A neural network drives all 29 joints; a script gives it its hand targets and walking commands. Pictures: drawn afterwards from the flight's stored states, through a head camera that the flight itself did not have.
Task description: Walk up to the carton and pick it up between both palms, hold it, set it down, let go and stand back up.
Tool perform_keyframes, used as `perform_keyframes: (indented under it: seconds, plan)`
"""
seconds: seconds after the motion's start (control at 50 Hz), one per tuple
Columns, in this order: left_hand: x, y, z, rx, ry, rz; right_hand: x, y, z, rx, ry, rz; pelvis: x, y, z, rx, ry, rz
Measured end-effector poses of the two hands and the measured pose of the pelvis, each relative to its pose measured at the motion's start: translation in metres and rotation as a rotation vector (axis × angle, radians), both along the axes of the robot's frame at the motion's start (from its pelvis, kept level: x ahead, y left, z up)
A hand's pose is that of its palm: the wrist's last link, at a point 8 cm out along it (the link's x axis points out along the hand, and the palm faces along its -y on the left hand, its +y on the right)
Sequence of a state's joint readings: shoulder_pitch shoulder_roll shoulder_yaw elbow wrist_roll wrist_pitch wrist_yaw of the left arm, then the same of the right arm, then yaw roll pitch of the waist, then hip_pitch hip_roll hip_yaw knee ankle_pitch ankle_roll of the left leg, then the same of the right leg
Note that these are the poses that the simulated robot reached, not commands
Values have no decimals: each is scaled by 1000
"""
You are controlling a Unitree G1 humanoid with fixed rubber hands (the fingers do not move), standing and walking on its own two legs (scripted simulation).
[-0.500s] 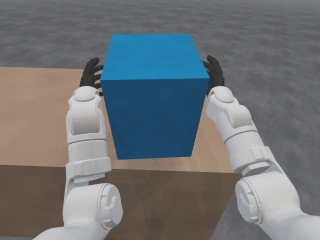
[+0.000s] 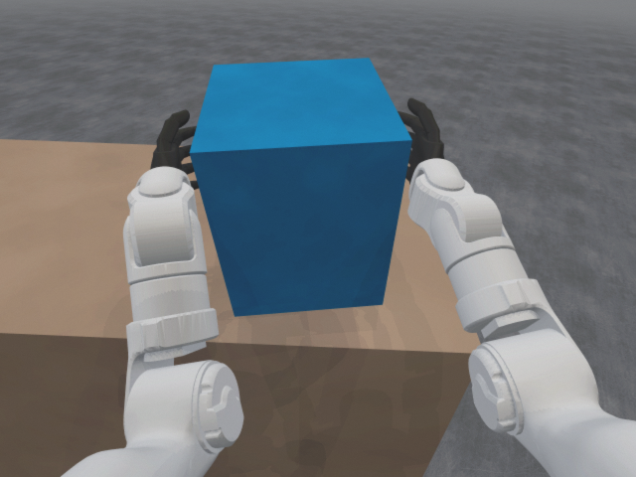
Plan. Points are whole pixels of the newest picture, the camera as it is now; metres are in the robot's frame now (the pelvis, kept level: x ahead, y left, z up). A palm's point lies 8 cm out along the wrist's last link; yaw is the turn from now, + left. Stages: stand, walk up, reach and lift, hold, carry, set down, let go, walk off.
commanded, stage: hold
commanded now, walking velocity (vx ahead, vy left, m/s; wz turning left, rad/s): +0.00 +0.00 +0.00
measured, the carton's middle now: (301, 188) +0.41 +0.00 +0.21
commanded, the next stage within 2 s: none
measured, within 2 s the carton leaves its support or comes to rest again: neither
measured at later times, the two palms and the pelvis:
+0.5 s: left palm (173, 177) +0.36 +0.14 +0.26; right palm (430, 165) +0.36 -0.15 +0.26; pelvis +0.00 +0.00 +0.00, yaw +0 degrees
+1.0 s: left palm (169, 174) +0.36 +0.15 +0.26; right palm (427, 164) +0.36 -0.14 +0.26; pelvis +0.00 +0.00 +0.00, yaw +0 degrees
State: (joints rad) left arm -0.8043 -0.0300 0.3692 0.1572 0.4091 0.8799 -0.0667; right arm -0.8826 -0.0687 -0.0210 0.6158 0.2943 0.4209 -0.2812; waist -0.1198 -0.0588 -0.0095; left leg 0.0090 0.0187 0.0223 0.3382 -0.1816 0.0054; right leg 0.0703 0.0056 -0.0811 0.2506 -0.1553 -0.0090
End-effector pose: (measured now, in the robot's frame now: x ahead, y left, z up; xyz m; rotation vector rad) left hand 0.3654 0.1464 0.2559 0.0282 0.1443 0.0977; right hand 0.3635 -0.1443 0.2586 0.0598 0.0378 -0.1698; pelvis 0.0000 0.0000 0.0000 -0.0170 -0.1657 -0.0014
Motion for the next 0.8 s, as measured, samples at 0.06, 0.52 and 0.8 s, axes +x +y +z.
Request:
perform_keyframes:
  seconds: [0.06, 0.52, 0.8]
  plan:
    - [-1, -2, 1, -1, 1, 0, -1, -1, 2, 3, 1, 0, 0, 0, 0, 1, -3, -3]
    - [-9, -4, 7, -12, -4, -1, -7, -3, 6, 7, -1, 3, -2, -4, -1, 6, -4, 0]
    - [-9, 2, 10, -3, -1, -2, -8, 3, 8, 6, 4, 1, -6, -3, 0, 5, -1, 7]
